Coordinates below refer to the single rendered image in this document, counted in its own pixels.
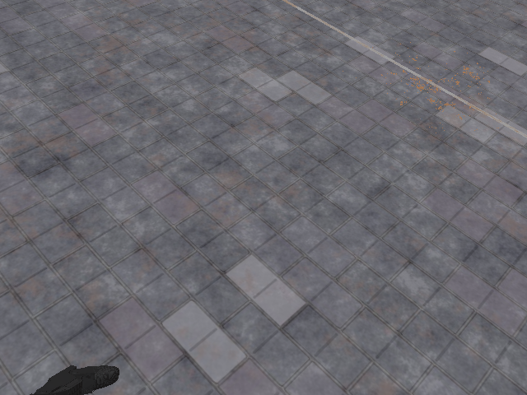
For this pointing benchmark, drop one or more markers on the left robot hand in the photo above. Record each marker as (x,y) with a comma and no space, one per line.
(73,381)

